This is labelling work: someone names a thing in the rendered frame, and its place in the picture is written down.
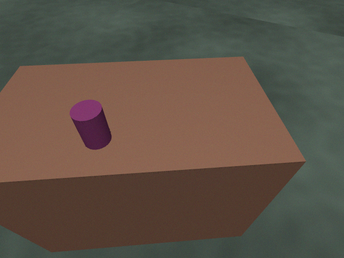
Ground can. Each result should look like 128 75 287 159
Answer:
70 99 112 150

